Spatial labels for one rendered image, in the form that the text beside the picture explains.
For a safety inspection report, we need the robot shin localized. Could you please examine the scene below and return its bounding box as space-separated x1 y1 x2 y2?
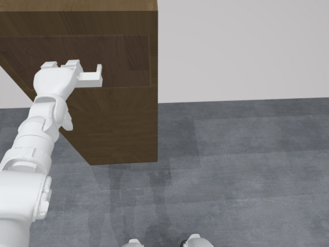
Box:
187 234 200 241
129 239 140 243

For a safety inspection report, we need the drawer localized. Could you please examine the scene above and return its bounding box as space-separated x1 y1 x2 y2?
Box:
0 34 150 90

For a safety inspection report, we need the right robot shin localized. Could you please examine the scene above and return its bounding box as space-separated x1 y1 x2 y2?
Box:
187 234 200 241

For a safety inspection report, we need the left robot forearm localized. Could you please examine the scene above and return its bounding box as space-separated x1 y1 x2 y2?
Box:
0 93 66 176

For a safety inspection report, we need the handle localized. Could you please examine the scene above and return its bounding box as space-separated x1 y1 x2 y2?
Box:
61 64 103 87

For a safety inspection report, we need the left robot hand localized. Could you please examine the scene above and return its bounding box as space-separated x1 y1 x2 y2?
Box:
33 60 84 131

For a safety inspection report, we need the left robot shin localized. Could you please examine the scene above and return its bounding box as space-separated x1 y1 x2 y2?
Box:
129 239 140 243

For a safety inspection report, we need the left robot upper arm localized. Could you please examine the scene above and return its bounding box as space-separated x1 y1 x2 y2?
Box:
0 170 52 247

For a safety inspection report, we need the cabinet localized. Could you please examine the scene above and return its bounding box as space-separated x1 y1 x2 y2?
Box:
0 0 158 165

